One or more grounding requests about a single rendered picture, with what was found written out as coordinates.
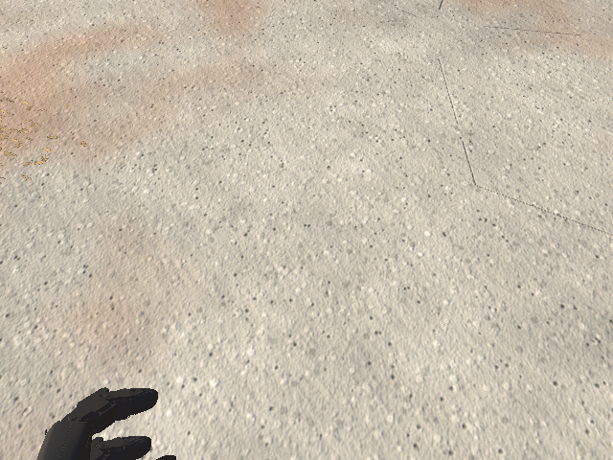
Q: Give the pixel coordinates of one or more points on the robot left hand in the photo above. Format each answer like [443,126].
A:
[71,438]

